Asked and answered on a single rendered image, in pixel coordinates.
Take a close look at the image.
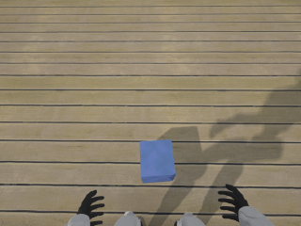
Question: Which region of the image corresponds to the left robot hand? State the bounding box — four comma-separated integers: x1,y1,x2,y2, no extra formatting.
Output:
76,189,105,226

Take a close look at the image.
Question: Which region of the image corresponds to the right robot hand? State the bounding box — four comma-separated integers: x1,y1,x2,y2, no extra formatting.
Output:
217,184,249,222

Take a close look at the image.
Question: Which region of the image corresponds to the robot shin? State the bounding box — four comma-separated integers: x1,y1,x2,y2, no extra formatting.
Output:
182,212,193,218
124,211,135,216

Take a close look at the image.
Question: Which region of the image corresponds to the left robot shin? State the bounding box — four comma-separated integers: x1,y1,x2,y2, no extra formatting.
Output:
124,211,135,216

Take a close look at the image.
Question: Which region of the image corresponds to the left robot forearm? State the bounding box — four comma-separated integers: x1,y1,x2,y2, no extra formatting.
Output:
65,214,90,226

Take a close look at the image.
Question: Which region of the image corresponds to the right robot forearm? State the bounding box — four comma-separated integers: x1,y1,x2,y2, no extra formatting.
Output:
238,206,275,226

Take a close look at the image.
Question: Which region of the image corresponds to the carton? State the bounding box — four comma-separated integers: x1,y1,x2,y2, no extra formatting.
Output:
139,139,176,184

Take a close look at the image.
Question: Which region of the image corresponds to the right robot shin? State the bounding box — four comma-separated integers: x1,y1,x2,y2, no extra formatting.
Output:
182,212,193,218

